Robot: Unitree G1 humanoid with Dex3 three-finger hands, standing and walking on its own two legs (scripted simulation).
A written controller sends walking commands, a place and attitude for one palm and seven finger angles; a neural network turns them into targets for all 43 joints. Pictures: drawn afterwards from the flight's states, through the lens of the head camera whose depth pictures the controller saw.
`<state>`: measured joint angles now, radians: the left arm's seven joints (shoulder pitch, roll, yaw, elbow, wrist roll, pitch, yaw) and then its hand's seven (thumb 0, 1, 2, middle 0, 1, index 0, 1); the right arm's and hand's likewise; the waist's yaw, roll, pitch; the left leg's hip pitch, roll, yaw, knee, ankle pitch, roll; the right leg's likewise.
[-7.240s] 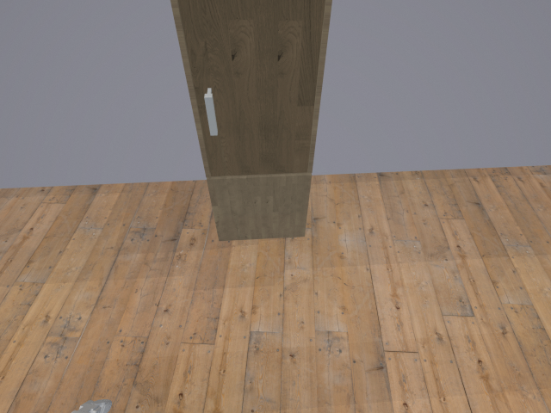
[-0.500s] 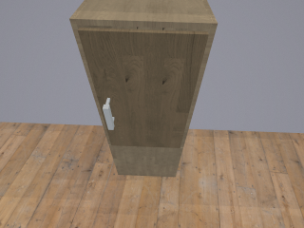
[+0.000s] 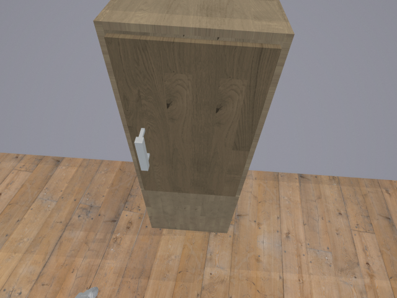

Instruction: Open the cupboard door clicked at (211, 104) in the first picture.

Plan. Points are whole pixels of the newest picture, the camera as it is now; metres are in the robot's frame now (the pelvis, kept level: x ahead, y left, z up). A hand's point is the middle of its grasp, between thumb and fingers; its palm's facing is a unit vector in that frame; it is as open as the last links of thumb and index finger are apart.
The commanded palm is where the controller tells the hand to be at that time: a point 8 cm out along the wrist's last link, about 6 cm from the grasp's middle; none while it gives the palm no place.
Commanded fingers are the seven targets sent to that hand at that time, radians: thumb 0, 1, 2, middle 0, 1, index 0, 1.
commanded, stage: raise the hand with hooked fingers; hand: left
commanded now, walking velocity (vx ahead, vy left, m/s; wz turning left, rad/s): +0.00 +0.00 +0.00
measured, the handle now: (143, 149) +0.51 +0.18 -0.07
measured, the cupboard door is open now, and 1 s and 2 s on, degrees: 0 0 0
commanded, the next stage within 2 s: move the hooked fingers beside the handle in 2.00 s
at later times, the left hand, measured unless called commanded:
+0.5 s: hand (111, 287) +0.16 +0.18 -0.06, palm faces +0.06 -0.99 -0.08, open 9.7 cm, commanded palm +0.14 +0.24 -0.06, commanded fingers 0.00 0.18 0.59 -0.25 -0.76 -0.25 -0.76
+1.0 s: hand (93, 261) +0.20 +0.23 -0.06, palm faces -0.01 -1.00 -0.05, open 12.6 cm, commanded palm +0.18 +0.29 -0.05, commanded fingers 0.00 -0.41 0.34 -0.29 -1.14 -0.29 -1.14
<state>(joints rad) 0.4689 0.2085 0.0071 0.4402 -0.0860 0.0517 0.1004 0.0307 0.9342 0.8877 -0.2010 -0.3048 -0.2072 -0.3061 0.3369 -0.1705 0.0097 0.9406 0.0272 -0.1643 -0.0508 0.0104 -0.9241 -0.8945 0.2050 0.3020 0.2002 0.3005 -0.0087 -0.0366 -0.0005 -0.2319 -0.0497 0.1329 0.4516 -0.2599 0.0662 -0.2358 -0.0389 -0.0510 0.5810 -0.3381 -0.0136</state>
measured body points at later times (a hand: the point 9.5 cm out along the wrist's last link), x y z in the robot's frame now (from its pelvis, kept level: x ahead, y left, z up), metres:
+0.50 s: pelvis -0.04 -0.05 -0.11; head +0.04 -0.03 +0.34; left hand +0.15 +0.23 -0.05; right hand +0.20 -0.26 -0.17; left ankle -0.01 +0.07 -0.74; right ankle -0.03 -0.11 -0.74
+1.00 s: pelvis -0.04 -0.01 -0.09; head +0.04 +0.01 +0.35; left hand +0.19 +0.28 -0.05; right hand +0.12 -0.27 -0.17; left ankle -0.01 +0.07 -0.74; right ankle -0.03 -0.11 -0.74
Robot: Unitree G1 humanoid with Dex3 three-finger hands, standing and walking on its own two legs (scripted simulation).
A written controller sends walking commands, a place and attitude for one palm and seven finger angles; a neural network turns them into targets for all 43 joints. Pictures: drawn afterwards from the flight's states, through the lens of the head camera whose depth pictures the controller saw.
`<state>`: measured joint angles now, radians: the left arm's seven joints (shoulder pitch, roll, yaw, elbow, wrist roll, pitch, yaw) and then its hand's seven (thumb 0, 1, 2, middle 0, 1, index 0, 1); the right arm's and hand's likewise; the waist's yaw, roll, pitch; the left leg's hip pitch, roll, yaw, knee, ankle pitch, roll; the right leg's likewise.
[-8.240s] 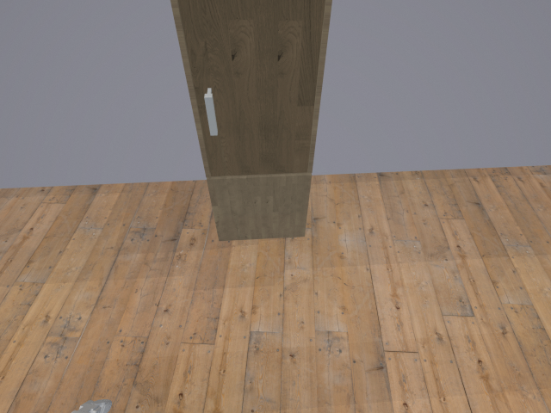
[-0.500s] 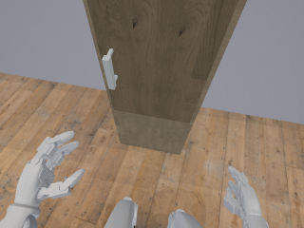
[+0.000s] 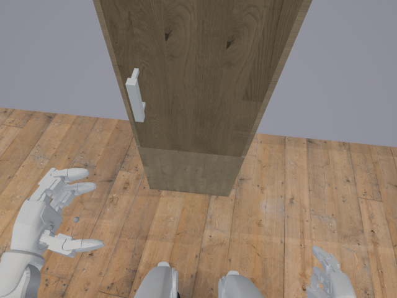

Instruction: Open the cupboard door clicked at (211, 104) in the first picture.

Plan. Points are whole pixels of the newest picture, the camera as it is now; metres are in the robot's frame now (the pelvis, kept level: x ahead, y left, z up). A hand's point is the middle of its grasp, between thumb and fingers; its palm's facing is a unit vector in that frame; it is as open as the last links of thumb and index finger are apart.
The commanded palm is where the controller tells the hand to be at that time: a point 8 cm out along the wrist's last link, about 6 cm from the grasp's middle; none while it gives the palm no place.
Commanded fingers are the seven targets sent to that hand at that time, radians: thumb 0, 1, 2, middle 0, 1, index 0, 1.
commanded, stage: raise the hand with hooked fingers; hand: left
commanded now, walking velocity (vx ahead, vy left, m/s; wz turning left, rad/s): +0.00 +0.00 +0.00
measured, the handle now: (138, 96) +0.56 +0.18 +0.03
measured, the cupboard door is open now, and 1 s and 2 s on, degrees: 0 0 0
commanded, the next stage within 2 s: move the hooked fingers beside the handle in 1.00 s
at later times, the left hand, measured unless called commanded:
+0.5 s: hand (41, 199) +0.28 +0.29 +0.05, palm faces -0.03 -1.00 -0.07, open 14.0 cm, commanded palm +0.26 +0.34 +0.05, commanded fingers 0.00 -0.50 0.30 -0.30 -1.20 -0.30 -1.20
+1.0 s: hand (51, 197) +0.28 +0.28 +0.04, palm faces -0.04 -1.00 -0.05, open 14.0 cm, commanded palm +0.26 +0.33 +0.05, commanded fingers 0.00 -0.50 0.30 -0.30 -1.20 -0.30 -1.20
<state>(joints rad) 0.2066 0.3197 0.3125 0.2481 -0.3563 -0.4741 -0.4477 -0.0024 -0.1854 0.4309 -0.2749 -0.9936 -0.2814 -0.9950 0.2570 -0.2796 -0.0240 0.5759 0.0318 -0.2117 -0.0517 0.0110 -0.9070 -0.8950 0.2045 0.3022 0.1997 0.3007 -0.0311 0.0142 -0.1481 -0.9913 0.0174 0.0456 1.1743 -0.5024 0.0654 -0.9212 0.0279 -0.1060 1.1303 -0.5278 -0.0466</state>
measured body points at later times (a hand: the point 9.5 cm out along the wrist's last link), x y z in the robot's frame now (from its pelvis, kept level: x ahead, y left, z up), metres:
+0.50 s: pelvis +0.00 +0.02 +0.01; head +0.09 +0.05 +0.45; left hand +0.27 +0.35 +0.05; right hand +0.17 -0.23 -0.07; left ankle +0.03 +0.08 -0.65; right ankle +0.01 -0.10 -0.65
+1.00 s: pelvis +0.00 +0.01 +0.00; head +0.09 +0.03 +0.44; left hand +0.28 +0.33 +0.05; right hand +0.16 -0.24 -0.07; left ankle +0.03 +0.08 -0.65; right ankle +0.01 -0.10 -0.65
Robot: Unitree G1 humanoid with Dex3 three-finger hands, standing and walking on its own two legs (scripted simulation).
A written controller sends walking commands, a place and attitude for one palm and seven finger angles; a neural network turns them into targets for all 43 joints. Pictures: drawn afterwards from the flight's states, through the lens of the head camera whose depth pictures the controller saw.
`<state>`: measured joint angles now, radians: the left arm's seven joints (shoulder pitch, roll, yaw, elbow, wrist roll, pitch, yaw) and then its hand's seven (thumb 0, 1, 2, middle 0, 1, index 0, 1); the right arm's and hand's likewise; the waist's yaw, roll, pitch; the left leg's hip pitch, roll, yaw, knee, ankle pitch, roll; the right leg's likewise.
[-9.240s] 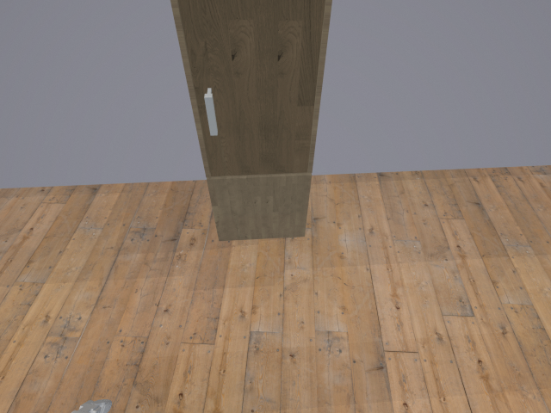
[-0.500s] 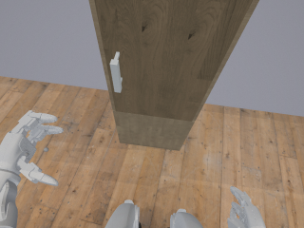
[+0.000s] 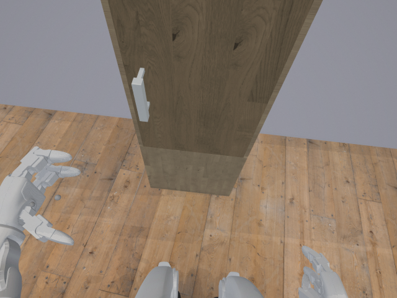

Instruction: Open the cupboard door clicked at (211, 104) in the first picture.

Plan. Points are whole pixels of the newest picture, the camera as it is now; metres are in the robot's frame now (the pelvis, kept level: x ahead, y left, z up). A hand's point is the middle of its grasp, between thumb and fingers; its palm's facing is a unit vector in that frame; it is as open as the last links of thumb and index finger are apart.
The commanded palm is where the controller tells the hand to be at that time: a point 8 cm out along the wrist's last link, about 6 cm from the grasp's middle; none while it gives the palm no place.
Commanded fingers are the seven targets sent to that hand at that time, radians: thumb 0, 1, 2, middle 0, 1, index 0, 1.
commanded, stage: move the hooked fingers beside the handle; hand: left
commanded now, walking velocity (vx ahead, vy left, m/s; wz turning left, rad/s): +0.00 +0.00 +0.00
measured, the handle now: (143, 95) +0.56 +0.17 +0.02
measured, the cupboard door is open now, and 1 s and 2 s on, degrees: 0 0 0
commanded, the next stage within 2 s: none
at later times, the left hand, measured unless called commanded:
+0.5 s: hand (74, 168) +0.34 +0.26 +0.03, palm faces -0.06 -1.00 -0.03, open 14.0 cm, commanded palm +0.32 +0.31 +0.04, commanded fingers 0.00 -0.50 0.30 -0.30 -1.20 -0.30 -1.20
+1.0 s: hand (92, 141) +0.41 +0.25 +0.03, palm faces -0.05 -1.00 -0.02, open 14.0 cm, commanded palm +0.39 +0.29 +0.03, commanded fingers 0.00 -0.50 0.30 -0.30 -1.20 -0.30 -1.20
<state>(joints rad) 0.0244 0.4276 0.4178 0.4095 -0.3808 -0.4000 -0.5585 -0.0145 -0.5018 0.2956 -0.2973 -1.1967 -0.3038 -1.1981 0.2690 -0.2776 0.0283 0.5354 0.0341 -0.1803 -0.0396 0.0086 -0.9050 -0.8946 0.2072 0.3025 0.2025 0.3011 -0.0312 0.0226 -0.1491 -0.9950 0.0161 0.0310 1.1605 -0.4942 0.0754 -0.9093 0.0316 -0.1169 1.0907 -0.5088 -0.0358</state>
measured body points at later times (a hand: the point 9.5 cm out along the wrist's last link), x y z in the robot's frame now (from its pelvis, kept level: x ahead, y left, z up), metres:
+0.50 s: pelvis +0.00 +0.00 -0.01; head +0.11 +0.03 +0.43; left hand +0.34 +0.32 +0.04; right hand +0.15 -0.26 -0.09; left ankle +0.03 +0.07 -0.65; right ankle +0.01 -0.11 -0.65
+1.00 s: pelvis +0.01 +0.01 -0.01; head +0.12 +0.03 +0.43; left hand +0.41 +0.30 +0.03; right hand +0.10 -0.26 -0.10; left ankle +0.03 +0.07 -0.65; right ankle +0.01 -0.11 -0.65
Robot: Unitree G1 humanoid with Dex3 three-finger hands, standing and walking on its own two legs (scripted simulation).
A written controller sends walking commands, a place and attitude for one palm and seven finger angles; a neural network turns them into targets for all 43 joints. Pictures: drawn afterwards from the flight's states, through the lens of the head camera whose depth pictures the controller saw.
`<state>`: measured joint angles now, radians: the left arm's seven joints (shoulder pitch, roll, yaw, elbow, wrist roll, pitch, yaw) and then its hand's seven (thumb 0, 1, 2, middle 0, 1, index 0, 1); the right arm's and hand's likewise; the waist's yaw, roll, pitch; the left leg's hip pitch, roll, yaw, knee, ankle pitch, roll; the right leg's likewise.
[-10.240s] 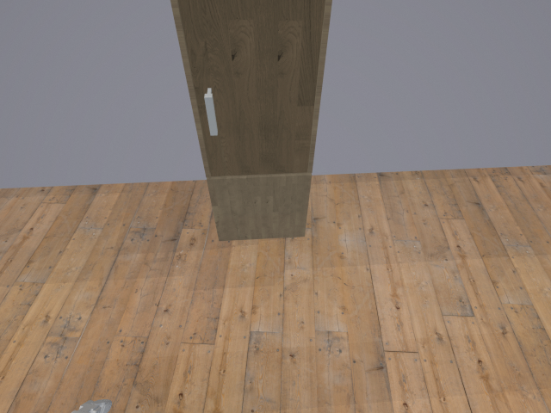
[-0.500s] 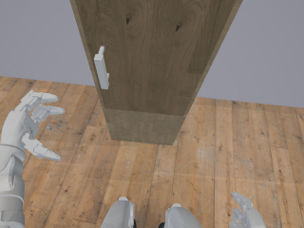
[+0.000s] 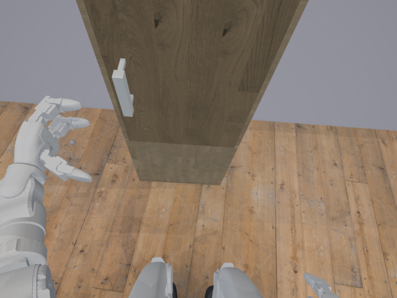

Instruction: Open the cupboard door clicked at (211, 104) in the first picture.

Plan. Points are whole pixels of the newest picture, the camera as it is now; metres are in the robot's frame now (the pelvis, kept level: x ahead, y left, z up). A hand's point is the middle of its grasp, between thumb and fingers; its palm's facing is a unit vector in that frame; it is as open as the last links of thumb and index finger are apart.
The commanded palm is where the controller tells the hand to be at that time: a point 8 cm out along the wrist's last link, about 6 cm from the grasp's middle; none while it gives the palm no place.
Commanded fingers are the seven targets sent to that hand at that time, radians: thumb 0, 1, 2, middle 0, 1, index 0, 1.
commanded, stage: move the hooked fingers beside the handle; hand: left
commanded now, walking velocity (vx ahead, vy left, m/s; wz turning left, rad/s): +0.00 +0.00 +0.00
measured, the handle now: (125, 88) +0.55 +0.17 +0.03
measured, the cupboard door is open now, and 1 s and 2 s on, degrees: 0 0 0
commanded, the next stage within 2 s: slide the fingers in behind the handle in 1.50 s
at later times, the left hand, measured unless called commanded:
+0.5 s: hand (85, 116) +0.46 +0.24 +0.03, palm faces -0.01 -1.00 -0.02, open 14.0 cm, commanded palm +0.45 +0.28 +0.03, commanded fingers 0.00 -0.50 0.30 -0.30 -1.20 -0.30 -1.20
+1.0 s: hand (89, 107) +0.48 +0.24 +0.03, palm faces +0.00 -1.00 -0.03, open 14.0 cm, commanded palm +0.47 +0.27 +0.03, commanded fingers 0.00 -0.50 0.30 -0.30 -1.20 -0.30 -1.20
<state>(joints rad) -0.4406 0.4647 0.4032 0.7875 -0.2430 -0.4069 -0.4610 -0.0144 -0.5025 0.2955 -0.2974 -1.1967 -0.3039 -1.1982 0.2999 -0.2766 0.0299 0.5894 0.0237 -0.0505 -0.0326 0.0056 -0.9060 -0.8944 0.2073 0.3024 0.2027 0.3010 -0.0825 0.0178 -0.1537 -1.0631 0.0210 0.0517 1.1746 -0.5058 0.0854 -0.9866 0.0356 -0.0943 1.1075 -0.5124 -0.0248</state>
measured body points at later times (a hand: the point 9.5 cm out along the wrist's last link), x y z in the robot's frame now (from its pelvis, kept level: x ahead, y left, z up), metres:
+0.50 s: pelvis +0.00 -0.01 -0.01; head +0.14 +0.03 +0.41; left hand +0.46 +0.29 +0.04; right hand +0.04 -0.28 -0.12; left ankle +0.02 +0.06 -0.64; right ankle +0.01 -0.11 -0.64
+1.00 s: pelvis +0.00 +0.00 -0.01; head +0.16 +0.03 +0.41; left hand +0.48 +0.29 +0.03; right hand +0.02 -0.27 -0.12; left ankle +0.02 +0.06 -0.64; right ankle +0.01 -0.11 -0.64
